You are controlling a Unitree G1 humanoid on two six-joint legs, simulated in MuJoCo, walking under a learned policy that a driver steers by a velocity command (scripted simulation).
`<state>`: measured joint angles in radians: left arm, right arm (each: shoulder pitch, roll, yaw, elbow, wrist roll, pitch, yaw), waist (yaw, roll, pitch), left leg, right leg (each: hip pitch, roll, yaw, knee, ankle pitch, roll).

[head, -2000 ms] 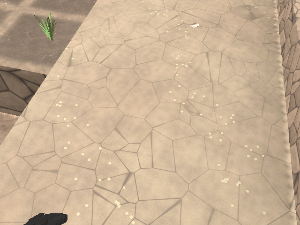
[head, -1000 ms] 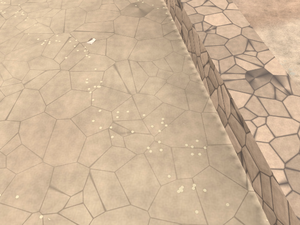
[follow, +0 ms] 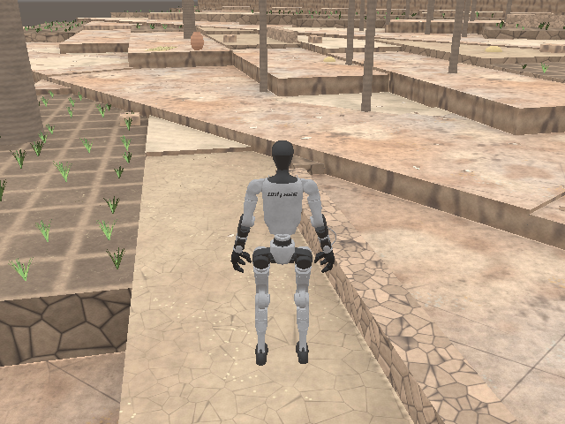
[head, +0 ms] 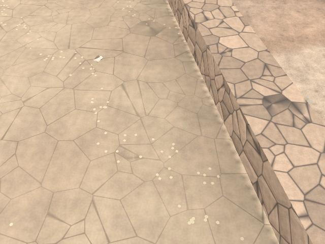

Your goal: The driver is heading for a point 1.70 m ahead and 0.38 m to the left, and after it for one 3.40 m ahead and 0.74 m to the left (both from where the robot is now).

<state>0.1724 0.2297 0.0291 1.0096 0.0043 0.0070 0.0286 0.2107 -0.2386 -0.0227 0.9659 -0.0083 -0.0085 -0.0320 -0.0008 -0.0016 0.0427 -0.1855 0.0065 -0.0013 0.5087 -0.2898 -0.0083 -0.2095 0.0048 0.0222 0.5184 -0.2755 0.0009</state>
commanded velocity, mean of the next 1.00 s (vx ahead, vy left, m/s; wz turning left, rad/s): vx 0.19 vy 0.00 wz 0.02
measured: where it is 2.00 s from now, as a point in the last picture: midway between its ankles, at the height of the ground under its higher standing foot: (138, 191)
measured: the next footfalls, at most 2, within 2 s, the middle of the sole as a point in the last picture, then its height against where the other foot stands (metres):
left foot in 1.10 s outside the picture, level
right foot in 1.60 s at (173, 196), level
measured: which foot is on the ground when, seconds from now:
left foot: down 0.00-0.70, up 0.72-1.00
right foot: down 0.00-1.00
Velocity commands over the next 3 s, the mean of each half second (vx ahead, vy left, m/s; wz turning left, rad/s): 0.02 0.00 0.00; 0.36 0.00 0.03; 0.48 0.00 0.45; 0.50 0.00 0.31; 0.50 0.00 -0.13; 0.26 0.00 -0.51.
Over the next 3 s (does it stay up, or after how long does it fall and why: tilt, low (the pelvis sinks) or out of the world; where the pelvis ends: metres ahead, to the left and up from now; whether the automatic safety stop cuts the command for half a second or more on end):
stays up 1.16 0.31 0.00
